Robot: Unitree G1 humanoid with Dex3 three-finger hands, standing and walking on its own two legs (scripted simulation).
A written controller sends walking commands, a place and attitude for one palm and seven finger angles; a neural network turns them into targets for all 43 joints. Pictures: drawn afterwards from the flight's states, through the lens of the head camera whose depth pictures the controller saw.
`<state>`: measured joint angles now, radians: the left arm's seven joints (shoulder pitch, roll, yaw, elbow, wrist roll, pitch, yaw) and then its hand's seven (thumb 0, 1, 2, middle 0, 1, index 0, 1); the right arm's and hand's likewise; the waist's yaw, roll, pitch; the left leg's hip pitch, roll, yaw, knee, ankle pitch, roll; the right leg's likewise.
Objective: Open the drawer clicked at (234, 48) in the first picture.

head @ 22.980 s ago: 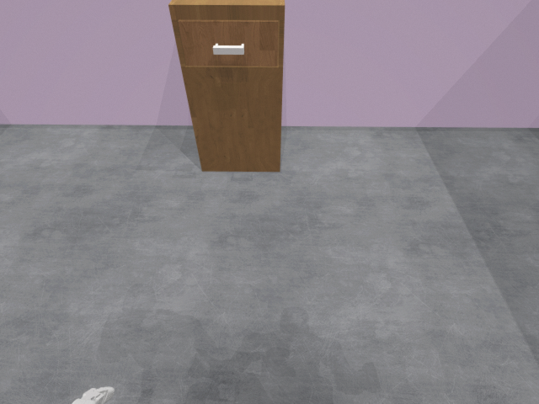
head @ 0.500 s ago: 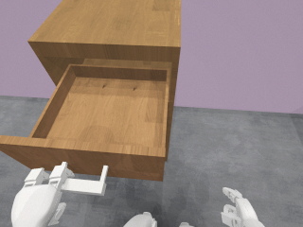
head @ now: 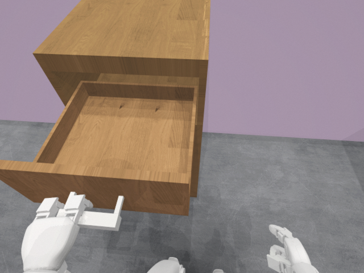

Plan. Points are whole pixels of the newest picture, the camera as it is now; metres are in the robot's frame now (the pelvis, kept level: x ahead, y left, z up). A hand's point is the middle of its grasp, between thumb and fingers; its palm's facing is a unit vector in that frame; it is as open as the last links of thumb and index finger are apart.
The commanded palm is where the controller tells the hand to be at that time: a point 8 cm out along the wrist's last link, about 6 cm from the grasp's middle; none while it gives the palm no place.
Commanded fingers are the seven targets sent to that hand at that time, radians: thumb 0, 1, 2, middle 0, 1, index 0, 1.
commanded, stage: lift the hand off the handle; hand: left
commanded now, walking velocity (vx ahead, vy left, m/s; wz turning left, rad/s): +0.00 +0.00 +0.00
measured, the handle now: (92, 209) +0.24 +0.23 +0.01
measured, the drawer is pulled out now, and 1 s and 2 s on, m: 0.30 0.30 0.30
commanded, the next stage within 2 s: draw the hand back to the body in 1.36 s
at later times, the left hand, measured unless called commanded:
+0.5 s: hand (51, 229) +0.18 +0.27 +0.05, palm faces +0.00 -0.08 -1.00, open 13.8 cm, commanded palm +0.16 +0.26 +0.11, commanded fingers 0.00 -0.50 0.30 -0.30 -1.20 -0.30 -1.20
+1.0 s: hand (34, 211) +0.19 +0.27 +0.12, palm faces +0.06 -0.10 -0.99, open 13.8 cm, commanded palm +0.16 +0.26 +0.18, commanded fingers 0.00 -0.50 0.30 -0.30 -1.20 -0.30 -1.20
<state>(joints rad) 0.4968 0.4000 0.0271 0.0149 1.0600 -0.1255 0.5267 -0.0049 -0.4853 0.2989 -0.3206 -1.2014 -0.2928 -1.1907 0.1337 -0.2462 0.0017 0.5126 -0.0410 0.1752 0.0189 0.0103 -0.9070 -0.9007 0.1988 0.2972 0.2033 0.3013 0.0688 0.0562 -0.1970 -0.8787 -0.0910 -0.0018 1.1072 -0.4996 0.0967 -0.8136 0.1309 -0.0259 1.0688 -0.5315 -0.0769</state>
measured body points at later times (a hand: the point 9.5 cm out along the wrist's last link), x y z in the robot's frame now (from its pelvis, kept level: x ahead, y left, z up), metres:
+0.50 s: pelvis +0.01 +0.00 +0.03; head +0.04 -0.02 +0.48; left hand +0.17 +0.27 +0.10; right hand +0.22 -0.22 -0.06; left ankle +0.02 +0.06 -0.66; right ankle -0.01 -0.08 -0.66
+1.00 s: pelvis +0.02 +0.01 +0.05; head +0.02 -0.02 +0.50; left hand +0.18 +0.27 +0.18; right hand +0.23 -0.19 -0.04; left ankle +0.02 +0.06 -0.66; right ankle -0.01 -0.08 -0.66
